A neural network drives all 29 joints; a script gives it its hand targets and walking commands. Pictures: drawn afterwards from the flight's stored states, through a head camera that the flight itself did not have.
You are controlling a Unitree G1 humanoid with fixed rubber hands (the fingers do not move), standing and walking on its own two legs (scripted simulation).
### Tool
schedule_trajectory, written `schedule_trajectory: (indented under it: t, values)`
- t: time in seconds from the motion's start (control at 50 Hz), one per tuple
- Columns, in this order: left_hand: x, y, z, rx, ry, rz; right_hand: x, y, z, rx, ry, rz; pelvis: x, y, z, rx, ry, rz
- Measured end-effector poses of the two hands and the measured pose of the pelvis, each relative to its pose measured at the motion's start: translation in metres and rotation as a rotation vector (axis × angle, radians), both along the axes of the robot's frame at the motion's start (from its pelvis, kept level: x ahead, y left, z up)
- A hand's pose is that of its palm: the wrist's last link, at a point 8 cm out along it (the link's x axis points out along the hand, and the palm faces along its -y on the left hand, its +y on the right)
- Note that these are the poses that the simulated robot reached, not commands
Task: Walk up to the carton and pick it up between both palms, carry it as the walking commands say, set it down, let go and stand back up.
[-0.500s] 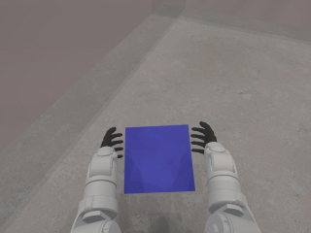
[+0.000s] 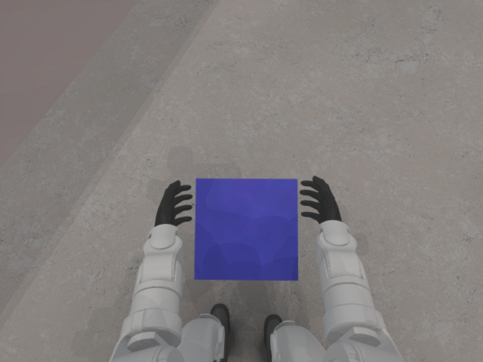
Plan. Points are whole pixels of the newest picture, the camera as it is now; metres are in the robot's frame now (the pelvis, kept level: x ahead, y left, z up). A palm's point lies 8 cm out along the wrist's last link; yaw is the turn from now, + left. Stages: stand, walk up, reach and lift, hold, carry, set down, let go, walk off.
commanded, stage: set down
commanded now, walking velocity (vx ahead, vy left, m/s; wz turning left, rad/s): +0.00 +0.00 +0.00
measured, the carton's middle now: (246, 224) +0.35 +0.02 -0.20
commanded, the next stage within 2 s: none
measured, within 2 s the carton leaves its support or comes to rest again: neither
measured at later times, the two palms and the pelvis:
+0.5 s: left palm (171, 252) +0.28 +0.17 -0.18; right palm (303, 235) +0.32 -0.10 -0.18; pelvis -0.05 +0.01 -0.06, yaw -1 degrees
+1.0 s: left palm (183, 244) +0.31 +0.17 -0.28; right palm (295, 228) +0.36 -0.10 -0.28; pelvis -0.06 +0.01 -0.13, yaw -1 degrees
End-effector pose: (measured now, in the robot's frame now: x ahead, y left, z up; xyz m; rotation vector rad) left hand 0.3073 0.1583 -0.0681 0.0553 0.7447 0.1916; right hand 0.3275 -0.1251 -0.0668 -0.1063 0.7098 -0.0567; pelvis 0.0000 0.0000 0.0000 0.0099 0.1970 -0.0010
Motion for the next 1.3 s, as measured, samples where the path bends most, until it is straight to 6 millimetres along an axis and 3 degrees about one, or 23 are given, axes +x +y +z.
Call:
schedule_trajectory:
  t: [0.2, 0.4, 0.62, 0.92, 1.12, 1.3]
  values:
    - [-0.022, -0.006, -0.056, 0.032, -0.014, 0.034, -0.022, 0.000, -0.057, 0.019, -0.021, -0.065, -0.023, 0.001, -0.023, 0.008, 0.139, -0.032]
    - [-0.040, 0.012, -0.102, 0.049, -0.013, 0.072, -0.010, 0.021, -0.091, -0.015, -0.073, 0.034, -0.048, 0.008, -0.050, 0.002, 0.180, -0.027]
    - [-0.011, 0.014, -0.130, 0.030, -0.051, 0.081, 0.004, 0.020, -0.132, -0.029, -0.026, 0.022, -0.055, 0.018, -0.072, -0.007, 0.229, -0.019]
    - [-0.003, 0.011, -0.204, 0.031, 0.009, 0.106, 0.033, 0.023, -0.199, 0.006, -0.029, -0.002, -0.053, 0.013, -0.118, 0.004, 0.419, -0.014]
    - [0.017, 0.011, -0.222, 0.041, -0.051, 0.103, 0.045, 0.023, -0.218, 0.025, -0.081, -0.029, -0.068, 0.005, -0.151, 0.016, 0.422, -0.009]
    - [0.038, 0.007, -0.256, 0.024, -0.052, 0.103, 0.069, 0.022, -0.246, 0.038, -0.087, -0.080, -0.076, 0.006, -0.184, 0.014, 0.457, -0.004]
